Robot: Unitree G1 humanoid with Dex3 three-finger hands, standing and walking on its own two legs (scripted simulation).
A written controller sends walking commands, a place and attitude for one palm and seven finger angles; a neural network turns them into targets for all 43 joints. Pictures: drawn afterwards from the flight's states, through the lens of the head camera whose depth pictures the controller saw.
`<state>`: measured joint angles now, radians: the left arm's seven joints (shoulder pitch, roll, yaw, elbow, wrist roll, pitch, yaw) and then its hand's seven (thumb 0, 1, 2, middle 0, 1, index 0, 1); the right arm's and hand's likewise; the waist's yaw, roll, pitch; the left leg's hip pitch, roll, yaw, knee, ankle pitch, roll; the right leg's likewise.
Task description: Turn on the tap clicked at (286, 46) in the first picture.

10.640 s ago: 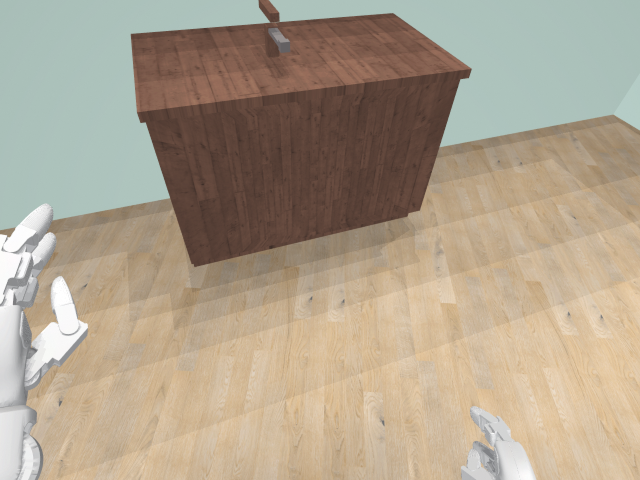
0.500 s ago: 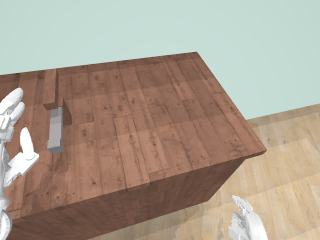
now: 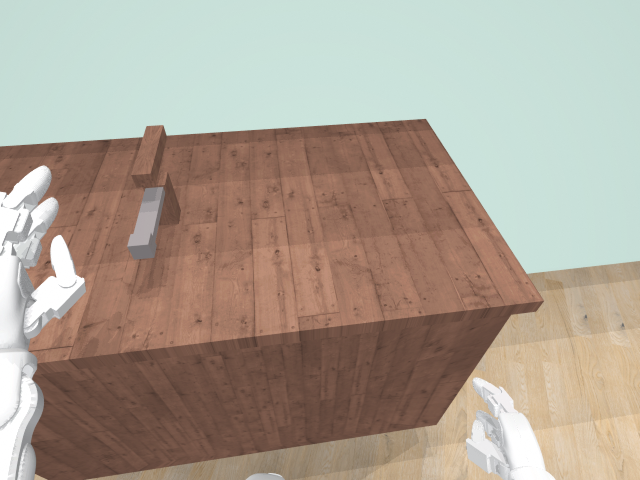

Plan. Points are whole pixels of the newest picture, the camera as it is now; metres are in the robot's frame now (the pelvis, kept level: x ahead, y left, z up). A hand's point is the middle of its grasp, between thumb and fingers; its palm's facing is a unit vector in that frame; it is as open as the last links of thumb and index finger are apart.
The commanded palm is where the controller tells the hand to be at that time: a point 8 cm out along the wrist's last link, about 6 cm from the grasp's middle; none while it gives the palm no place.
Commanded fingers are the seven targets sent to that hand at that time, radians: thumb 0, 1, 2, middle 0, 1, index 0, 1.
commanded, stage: turn the palm inward beside the body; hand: left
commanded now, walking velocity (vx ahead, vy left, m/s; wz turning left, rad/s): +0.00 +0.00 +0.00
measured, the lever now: (142, 246) +0.38 +0.32 +0.07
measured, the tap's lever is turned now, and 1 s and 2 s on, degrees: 0 0 0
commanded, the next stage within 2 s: reach beside the lever's end, fingers flat in 1.76 s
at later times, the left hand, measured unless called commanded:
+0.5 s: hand (138, 276) +0.26 +0.23 +0.16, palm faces +0.37 -0.88 -0.30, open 7.4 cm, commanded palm +0.21 +0.27 +0.17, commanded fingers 0.00 0.90 0.90 -0.20 -0.30 -0.20 -0.30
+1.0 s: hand (130, 305) +0.23 +0.23 +0.15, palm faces +0.39 -0.90 -0.19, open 7.4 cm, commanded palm +0.18 +0.27 +0.15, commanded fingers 0.00 0.90 0.90 -0.20 -0.30 -0.20 -0.30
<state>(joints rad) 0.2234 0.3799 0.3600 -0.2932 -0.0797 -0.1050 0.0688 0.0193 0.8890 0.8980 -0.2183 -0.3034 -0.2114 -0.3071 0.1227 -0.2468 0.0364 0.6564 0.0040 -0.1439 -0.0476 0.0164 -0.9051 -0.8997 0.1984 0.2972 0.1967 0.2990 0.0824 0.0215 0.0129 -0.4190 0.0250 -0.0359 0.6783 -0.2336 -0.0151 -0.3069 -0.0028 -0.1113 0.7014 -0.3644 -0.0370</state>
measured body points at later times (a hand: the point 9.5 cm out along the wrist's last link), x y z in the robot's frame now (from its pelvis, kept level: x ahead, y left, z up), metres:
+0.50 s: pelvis +0.05 -0.01 +0.00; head +0.05 -0.03 +0.45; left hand +0.23 +0.28 +0.17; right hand +0.21 -0.27 -0.09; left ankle +0.09 +0.13 -0.72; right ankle +0.01 -0.09 -0.72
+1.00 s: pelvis +0.03 +0.01 +0.00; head +0.02 -0.01 +0.45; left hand +0.21 +0.28 +0.16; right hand +0.24 -0.20 -0.06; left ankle +0.09 +0.13 -0.72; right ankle +0.01 -0.09 -0.72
